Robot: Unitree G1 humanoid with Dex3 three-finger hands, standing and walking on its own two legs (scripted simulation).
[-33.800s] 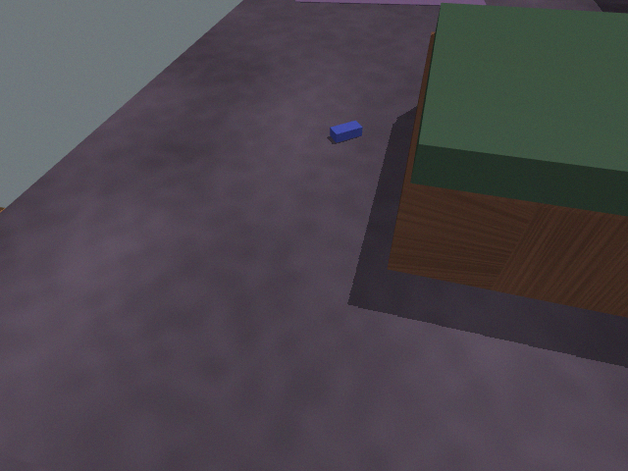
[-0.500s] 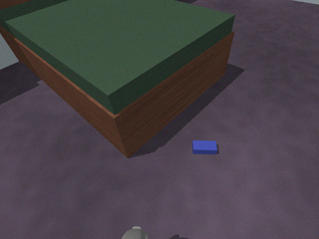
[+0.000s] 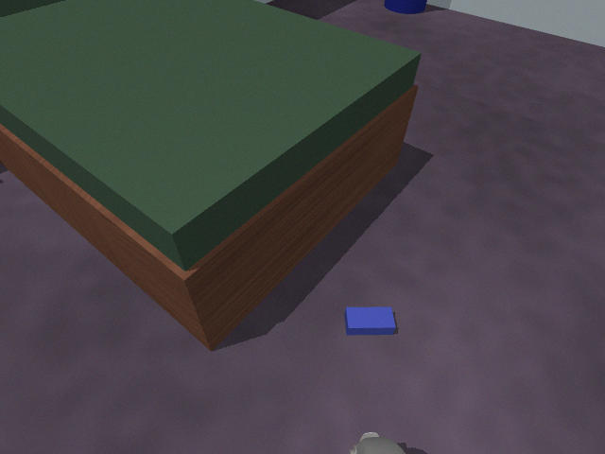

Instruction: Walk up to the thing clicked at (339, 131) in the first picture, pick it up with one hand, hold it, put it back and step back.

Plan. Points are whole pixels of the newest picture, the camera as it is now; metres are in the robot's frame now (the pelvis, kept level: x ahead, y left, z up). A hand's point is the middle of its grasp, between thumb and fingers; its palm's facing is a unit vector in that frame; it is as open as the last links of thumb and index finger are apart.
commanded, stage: walk up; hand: right
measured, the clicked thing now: (369, 320) +0.68 -0.27 -0.75
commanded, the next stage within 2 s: none
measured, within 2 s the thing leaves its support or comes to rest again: neither
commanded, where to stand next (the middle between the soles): +0.29 -0.02 m, yaw +0 degrees
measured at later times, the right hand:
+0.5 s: hand (504, 420) +0.20 -0.30 -0.14, palm faces -0.05 +0.92 -0.38, open 7.3 cm
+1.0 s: hand (467, 361) +0.30 -0.28 -0.16, palm faces +0.03 +0.92 -0.38, open 7.4 cm
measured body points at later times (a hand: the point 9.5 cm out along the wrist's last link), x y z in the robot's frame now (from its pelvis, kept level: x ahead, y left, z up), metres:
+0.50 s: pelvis +0.16 -0.02 +0.00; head +0.18 -0.02 +0.44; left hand +0.21 +0.30 -0.11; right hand +0.21 -0.35 -0.12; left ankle +0.26 +0.13 -0.71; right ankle +0.15 -0.14 -0.74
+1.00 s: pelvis +0.23 -0.01 -0.02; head +0.25 -0.01 +0.43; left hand +0.31 +0.30 -0.14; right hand +0.30 -0.33 -0.13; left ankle +0.27 +0.11 -0.74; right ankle +0.27 -0.15 -0.74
